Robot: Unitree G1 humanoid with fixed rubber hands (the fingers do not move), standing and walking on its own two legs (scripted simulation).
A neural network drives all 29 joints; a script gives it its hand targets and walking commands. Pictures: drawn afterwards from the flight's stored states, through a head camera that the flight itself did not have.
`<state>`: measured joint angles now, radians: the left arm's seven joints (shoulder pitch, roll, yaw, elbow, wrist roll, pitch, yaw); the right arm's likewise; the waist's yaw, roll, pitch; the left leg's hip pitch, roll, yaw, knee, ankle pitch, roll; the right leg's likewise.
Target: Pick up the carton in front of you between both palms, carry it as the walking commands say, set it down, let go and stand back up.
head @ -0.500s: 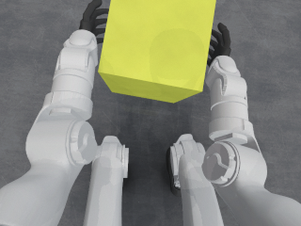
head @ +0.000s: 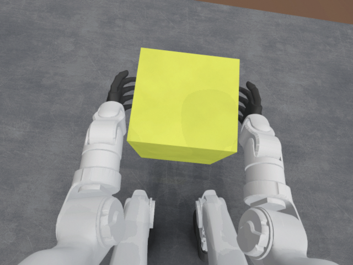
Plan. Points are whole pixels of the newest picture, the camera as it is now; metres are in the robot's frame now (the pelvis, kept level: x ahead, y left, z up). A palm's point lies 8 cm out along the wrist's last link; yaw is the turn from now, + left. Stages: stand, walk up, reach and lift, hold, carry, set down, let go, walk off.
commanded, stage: reach and lift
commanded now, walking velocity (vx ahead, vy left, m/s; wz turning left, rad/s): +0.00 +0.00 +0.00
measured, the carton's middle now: (181, 116) +0.47 -0.01 -0.11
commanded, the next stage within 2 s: hold in 1.90 s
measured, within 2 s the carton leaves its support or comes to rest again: neither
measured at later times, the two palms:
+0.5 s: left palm (91, 98) +0.41 +0.14 +0.11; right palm (294, 107) +0.40 -0.16 +0.11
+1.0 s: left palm (31, 88) +0.36 +0.14 +0.23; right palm out of the picture +0.36 -0.16 +0.23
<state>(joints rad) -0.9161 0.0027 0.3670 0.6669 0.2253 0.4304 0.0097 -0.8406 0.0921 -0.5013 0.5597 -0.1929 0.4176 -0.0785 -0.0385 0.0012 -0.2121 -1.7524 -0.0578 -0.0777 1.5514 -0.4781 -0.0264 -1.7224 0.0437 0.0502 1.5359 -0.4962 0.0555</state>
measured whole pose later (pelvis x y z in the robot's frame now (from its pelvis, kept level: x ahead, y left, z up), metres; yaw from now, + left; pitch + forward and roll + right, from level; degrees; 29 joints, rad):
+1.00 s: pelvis +0.07 -0.01 +0.21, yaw +1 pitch -2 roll +0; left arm -0.28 -0.16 0.27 0.38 0.28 0.60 0.00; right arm -0.30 0.16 -0.29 0.40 -0.28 0.59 -0.01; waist 0.00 0.00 -0.05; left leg -0.24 -0.01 -0.07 0.50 -0.23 -0.02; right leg -0.23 0.02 0.07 0.50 -0.24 0.01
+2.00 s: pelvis +0.08 -0.01 +0.22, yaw +1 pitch -6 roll +0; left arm -0.21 -0.14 0.18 0.20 0.25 0.72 0.00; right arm -0.23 0.14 -0.20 0.22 -0.25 0.71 -0.01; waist 0.00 0.00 0.02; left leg -0.08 -0.01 -0.08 0.37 -0.19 -0.02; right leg -0.07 0.01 0.07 0.37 -0.20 0.01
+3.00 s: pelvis +0.07 -0.01 +0.22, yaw +1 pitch -7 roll +0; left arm -0.22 -0.14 0.18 0.18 0.26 0.77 0.00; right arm -0.24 0.15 -0.20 0.20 -0.27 0.77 0.00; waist 0.00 0.00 0.04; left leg -0.05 -0.01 -0.08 0.36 -0.18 -0.02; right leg -0.04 0.01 0.07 0.36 -0.19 0.01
